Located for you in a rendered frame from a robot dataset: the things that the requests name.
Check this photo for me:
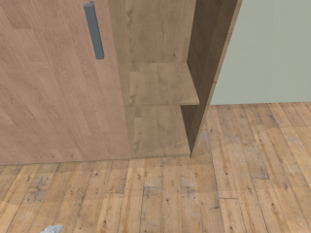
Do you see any wardrobe door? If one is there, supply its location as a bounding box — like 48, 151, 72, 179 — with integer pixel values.
0, 0, 132, 165

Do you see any handle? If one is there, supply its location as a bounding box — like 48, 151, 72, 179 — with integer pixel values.
84, 1, 105, 60

